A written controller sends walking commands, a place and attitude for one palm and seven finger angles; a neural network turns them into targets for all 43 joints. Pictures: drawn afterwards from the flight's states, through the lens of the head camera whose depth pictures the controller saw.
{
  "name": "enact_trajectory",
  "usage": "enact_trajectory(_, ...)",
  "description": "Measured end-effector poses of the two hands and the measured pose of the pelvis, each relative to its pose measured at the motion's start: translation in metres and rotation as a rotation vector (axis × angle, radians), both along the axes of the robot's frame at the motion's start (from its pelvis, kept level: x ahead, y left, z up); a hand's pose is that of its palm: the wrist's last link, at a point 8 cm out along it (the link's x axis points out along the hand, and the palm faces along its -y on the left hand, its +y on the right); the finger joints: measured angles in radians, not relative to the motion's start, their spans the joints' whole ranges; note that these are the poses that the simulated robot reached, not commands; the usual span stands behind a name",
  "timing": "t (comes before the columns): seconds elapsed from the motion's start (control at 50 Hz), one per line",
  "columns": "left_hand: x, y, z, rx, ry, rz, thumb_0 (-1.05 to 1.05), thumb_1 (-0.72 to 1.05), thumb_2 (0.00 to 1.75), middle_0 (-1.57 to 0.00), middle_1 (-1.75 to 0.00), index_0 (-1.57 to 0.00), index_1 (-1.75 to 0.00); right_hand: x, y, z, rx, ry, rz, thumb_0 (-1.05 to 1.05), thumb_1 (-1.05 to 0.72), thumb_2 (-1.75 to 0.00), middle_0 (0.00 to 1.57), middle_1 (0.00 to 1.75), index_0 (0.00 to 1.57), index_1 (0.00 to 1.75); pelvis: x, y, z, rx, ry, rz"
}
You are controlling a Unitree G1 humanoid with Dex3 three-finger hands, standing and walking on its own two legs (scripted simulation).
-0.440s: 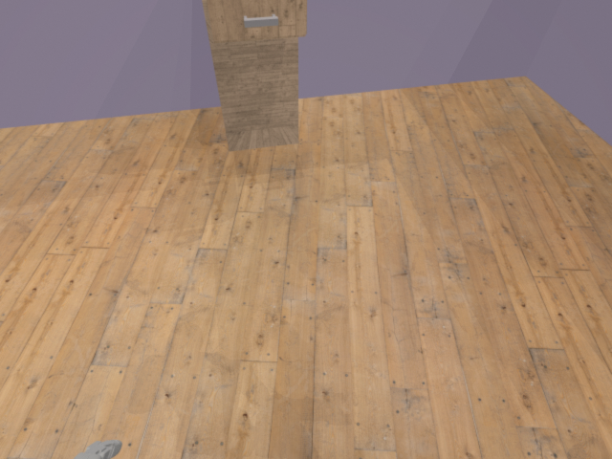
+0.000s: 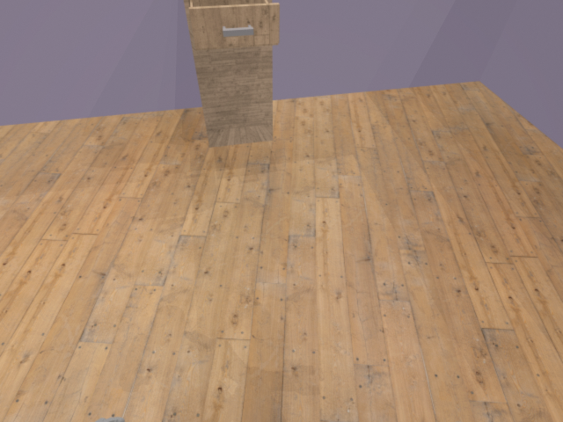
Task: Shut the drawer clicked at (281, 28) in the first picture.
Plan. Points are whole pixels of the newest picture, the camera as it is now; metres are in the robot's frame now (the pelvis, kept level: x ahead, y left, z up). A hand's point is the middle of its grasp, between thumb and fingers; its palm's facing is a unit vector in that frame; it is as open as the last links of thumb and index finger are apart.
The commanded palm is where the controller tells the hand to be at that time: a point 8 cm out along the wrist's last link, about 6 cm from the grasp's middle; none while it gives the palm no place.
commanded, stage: stand and wait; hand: left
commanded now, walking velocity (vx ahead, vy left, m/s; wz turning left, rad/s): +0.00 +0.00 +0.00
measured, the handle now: (237, 29) +1.40 +0.25 -0.02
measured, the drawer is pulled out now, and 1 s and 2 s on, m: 0.29 0.29 0.29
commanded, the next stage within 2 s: look at it before walking up in 0.70 s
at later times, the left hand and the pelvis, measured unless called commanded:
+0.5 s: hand out of the picture +0.06 +0.24 -0.15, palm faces -0.04 -0.94 -0.34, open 7.4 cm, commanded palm none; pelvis -0.03 -0.01 +0.00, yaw -1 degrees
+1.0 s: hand out of the picture +0.04 +0.24 -0.15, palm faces -0.05 -0.94 -0.33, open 7.4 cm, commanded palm none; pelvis -0.03 +0.00 +0.00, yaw -1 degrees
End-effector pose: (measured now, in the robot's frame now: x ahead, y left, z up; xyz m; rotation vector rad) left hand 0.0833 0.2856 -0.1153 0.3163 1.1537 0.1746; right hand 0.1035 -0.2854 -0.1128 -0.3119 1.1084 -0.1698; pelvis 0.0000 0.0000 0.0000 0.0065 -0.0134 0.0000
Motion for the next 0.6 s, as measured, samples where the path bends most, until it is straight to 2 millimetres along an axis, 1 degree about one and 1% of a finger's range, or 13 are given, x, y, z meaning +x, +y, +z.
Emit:
enact_trajectory(0.14, -0.018, 0.002, 0.000, 0.013, 0.039, 0.014, 0.01, 0.90, 0.90, -0.21, -0.30, -0.21, -0.30, -0.028, -0.010, -0.004, -0.007, 0.065, -0.026, 0.01, -0.90, -0.90, 0.21, 0.29, 0.20, 0.30, -0.005, -0.004, 0.001, -0.001, -0.008, -0.001)
enact_trajectory(0.26, -0.027, 0.002, 0.002, 0.018, 0.051, 0.014, 0.01, 0.90, 0.90, -0.21, -0.30, -0.21, -0.30, -0.046, -0.013, -0.005, -0.005, 0.093, -0.038, 0.01, -0.90, -0.90, 0.21, 0.29, 0.20, 0.30, -0.012, -0.006, 0.003, -0.002, -0.013, -0.003)
enact_trajectory(0.36, -0.030, 0.000, 0.003, 0.016, 0.044, 0.010, 0.01, 0.90, 0.90, -0.21, -0.30, -0.21, -0.30, -0.054, -0.013, -0.006, 0.000, 0.094, -0.044, 0.01, -0.90, -0.90, 0.21, 0.29, 0.20, 0.30, -0.017, -0.007, 0.003, -0.002, -0.019, -0.006)
enact_trajectory(0.6, -0.035, -0.004, 0.003, 0.003, 0.032, -0.006, 0.01, 0.90, 0.90, -0.21, -0.30, -0.21, -0.30, -0.068, -0.010, -0.005, 0.011, 0.094, -0.045, 0.01, -0.90, -0.90, 0.21, 0.29, 0.20, 0.30, -0.029, -0.006, 0.004, -0.002, -0.017, -0.009)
